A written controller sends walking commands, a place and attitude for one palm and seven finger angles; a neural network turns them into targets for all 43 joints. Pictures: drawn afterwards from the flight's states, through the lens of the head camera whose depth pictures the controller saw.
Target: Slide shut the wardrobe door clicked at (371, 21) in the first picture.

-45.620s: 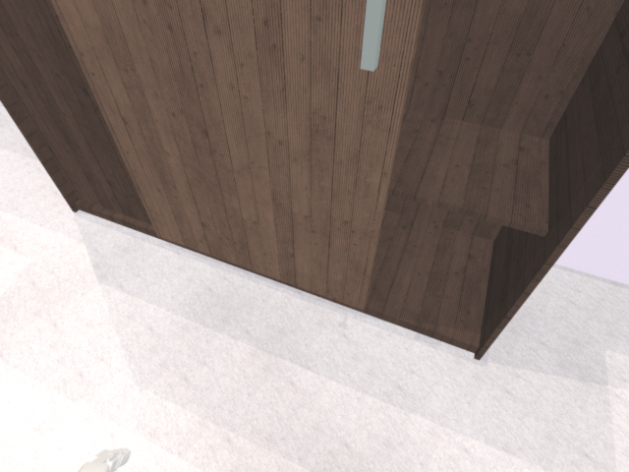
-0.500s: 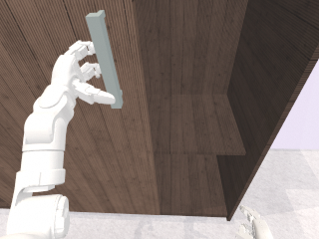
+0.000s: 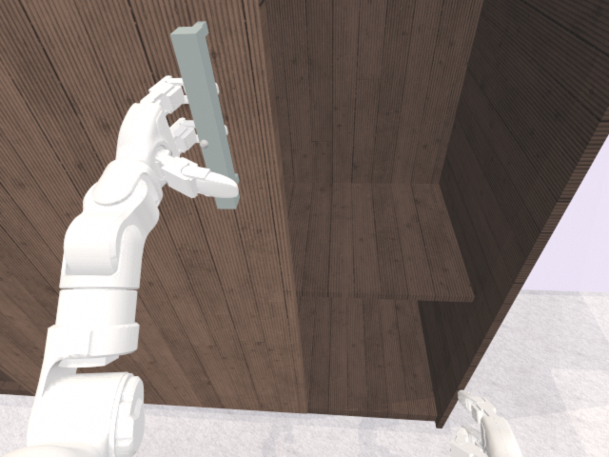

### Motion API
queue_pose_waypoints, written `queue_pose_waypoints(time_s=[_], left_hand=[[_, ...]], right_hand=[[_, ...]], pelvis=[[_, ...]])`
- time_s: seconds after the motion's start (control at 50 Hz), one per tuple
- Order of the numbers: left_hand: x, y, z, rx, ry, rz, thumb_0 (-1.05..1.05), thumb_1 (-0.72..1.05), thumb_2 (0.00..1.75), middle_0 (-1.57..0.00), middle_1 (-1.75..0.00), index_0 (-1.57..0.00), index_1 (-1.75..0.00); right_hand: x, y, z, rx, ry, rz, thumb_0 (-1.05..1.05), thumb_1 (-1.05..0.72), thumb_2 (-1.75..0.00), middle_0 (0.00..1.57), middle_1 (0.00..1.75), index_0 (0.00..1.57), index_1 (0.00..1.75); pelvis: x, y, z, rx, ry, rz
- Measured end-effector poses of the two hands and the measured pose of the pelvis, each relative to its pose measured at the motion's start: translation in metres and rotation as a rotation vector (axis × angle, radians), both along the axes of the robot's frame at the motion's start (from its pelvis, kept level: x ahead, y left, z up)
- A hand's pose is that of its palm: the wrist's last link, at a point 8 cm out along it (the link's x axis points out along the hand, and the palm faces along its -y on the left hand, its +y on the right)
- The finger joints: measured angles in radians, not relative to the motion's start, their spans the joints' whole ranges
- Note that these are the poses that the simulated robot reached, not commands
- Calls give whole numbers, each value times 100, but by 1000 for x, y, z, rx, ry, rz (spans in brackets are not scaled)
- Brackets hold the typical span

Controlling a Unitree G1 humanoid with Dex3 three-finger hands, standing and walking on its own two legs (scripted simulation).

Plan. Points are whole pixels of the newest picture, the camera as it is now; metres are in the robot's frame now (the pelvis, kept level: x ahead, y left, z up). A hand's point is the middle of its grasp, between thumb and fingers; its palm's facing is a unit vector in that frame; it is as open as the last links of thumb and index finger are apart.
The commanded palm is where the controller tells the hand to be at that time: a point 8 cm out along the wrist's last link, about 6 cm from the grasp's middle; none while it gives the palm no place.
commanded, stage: slide the fingers in behind the handle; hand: left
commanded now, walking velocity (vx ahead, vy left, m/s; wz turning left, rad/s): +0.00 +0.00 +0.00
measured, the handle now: (215, 123) +0.43 +0.13 +0.27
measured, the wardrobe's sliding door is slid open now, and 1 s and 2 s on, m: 0.40 0.40 0.40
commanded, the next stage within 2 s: grip the handle and tug to test in 1.00 s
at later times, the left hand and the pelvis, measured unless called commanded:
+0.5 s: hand (214, 147) +0.37 +0.12 +0.27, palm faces +0.00 -1.00 -0.04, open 14.6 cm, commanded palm +0.35 +0.16 +0.27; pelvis +0.00 +0.00 +0.00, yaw +0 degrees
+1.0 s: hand (220, 144) +0.37 +0.11 +0.27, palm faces -0.03 -1.00 -0.03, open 14.3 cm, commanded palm +0.35 +0.17 +0.27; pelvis +0.00 +0.00 +0.00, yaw +0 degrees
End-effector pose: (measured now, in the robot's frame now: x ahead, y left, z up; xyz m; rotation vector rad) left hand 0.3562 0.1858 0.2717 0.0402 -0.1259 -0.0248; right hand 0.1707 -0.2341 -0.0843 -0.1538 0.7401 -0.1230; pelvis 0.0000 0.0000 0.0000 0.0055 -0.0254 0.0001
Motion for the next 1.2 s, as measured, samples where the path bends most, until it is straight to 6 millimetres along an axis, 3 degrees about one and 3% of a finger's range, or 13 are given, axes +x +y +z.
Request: queue_pose_waypoints(time_s=[0.64, 1.2], left_hand=[[-4, -22, 1, -3, 6, 9, -1, -50, 30, -30, -120, -20, -118], [-2, -19, 0, -12, 17, -7, -1, -47, 31, -31, -120, -28, -120]], right_hand=[[19, 10, 5, 16, -24, 41, 1, -91, -90, 20, 30, 20, 30], [2, 2, 3, 0, 11, 5, 1, -91, -90, 20, 30, 20, 30]], pelvis=[[1, -1, -1, 2, -10, 5], [-1, 0, 0, 0, -8, -6]])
